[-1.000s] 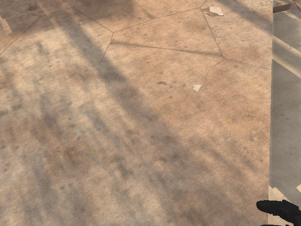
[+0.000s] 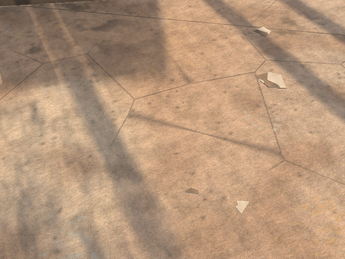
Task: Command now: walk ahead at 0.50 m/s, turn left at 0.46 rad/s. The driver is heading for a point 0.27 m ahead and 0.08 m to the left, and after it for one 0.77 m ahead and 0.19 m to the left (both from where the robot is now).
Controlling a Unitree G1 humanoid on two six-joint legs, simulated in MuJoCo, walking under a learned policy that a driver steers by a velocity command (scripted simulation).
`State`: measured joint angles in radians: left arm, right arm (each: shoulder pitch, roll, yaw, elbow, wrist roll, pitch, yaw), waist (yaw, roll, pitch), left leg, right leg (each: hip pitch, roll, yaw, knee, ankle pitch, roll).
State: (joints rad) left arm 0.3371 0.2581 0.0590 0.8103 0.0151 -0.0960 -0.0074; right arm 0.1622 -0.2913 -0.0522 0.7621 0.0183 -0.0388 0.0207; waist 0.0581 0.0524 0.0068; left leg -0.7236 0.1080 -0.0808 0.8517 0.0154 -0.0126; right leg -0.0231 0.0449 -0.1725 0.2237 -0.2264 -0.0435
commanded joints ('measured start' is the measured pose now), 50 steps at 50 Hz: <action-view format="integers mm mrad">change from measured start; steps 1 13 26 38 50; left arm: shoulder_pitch -29 -137 -353 -37 3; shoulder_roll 161 158 84 140 175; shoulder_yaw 39 16 -5 30 27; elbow -51 -151 -204 -129 -43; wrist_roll -9 -57 -17 -16 -31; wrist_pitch -7 -43 -14 -12 5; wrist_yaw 12 1 -3 -17 2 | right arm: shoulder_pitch -107 234 165 103 -116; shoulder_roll -13 -185 -159 -126 -14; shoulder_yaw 6 -72 -62 -30 2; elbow -95 -105 -104 -126 -167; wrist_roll -2 -5 4 0 -11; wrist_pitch -12 -18 -10 -27 -43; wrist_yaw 20 12 -37 -30 -7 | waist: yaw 12 -183 -127 10 13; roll -82 51 32 -103 -125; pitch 62 -238 -20 -55 26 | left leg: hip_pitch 21 1034 465 -51 120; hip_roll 0 189 -15 -92 -38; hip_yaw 46 -561 -188 -59 59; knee -124 -539 -585 429 -207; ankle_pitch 68 -258 -57 -413 5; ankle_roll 17 379 238 44 -4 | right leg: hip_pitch -29 -833 -486 74 -104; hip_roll -289 -75 -63 -350 -219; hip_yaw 58 263 215 697 289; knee -94 1167 372 40 -57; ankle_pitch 313 -259 311 -182 312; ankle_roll -126 43 118 -182 -156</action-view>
